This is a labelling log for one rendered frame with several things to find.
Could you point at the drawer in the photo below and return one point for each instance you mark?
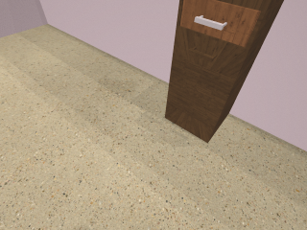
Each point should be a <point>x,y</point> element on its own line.
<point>240,20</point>

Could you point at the cabinet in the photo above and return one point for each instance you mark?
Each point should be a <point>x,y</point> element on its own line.
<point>201,93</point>

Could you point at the handle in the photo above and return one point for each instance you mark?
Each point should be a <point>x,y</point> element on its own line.
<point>200,55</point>
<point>209,23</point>

